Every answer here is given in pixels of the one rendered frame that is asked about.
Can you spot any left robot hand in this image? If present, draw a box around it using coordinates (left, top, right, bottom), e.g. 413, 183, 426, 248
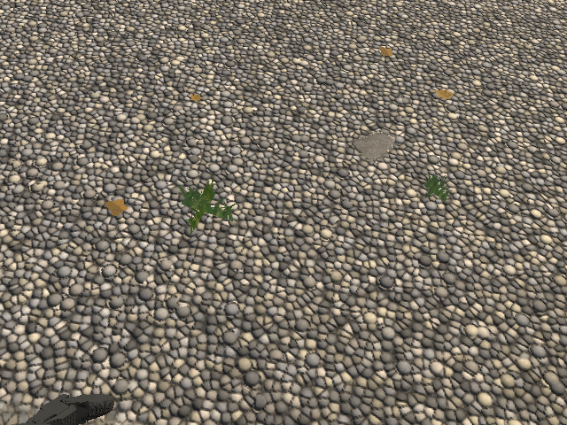
20, 394, 114, 425

